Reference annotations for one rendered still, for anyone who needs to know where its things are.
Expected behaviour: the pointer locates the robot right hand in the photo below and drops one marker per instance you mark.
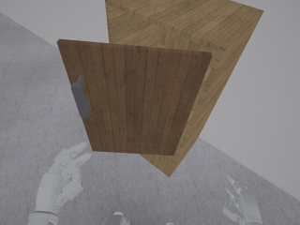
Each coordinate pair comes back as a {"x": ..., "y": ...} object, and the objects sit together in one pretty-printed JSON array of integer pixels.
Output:
[{"x": 244, "y": 208}]

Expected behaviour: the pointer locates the robot left thigh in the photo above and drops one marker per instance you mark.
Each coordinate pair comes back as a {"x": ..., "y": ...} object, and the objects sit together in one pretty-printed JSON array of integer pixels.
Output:
[{"x": 116, "y": 220}]

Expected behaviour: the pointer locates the left robot shin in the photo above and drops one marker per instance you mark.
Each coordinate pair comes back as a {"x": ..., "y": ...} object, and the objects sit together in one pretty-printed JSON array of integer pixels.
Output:
[{"x": 118, "y": 213}]

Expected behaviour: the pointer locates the robot left hand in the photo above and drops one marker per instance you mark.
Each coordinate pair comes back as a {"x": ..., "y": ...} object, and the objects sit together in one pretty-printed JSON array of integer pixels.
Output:
[{"x": 54, "y": 181}]

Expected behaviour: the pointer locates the cupboard door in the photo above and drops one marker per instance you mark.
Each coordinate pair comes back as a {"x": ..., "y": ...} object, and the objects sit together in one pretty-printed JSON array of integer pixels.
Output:
[{"x": 140, "y": 97}]

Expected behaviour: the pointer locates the left robot forearm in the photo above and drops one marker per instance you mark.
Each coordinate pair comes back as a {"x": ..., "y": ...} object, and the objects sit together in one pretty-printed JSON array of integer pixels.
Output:
[{"x": 43, "y": 218}]

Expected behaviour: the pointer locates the handle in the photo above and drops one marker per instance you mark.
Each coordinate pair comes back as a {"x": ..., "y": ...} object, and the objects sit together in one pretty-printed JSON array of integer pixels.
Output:
[{"x": 79, "y": 96}]

